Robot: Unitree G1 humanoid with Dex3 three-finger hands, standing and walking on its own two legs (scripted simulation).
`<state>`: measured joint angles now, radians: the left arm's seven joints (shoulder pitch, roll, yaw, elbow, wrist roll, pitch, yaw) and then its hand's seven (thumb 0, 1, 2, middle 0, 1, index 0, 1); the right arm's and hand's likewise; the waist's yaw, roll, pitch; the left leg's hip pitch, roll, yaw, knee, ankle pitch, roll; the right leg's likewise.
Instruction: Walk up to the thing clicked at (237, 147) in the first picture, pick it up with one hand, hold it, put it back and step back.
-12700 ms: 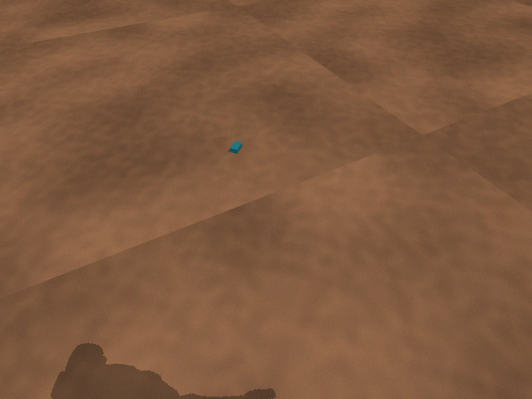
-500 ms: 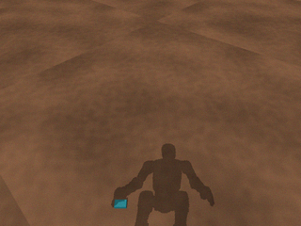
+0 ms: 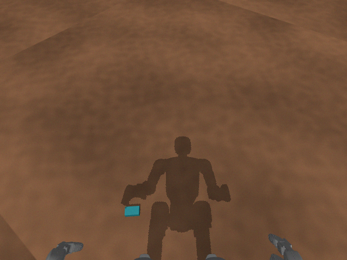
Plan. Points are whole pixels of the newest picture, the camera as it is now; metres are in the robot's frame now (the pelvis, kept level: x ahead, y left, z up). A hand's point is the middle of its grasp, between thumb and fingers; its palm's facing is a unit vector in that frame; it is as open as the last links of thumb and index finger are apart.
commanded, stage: rise first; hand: left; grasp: from above
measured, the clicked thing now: (132, 211) +0.43 +0.23 -0.71
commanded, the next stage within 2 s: none
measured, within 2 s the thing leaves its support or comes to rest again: neither
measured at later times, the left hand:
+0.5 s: hand out of the picture +0.13 +0.26 -0.20, palm faces -0.18 -0.86 -0.49, open 12.8 cm
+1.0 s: hand (96, 243) +0.23 +0.29 -0.39, palm faces -0.43 -0.44 -0.79, open 12.6 cm
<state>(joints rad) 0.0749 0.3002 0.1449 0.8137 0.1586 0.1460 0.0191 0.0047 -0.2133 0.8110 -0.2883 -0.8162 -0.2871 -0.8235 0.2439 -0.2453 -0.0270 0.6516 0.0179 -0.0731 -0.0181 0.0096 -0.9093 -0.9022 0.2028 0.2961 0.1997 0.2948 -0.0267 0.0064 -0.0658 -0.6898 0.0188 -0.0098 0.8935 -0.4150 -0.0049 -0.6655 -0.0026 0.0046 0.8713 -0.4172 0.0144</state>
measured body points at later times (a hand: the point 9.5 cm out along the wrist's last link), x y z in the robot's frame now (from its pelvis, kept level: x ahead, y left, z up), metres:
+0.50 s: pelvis +0.00 +0.00 -0.07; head +0.11 +0.02 +0.37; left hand +0.14 +0.30 -0.17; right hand +0.19 -0.24 -0.16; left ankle +0.01 +0.12 -0.69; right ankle +0.01 -0.13 -0.69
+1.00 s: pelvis -0.06 -0.01 -0.25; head +0.14 +0.01 +0.16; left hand +0.25 +0.31 -0.34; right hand +0.13 -0.28 -0.37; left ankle +0.01 +0.12 -0.69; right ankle +0.00 -0.13 -0.69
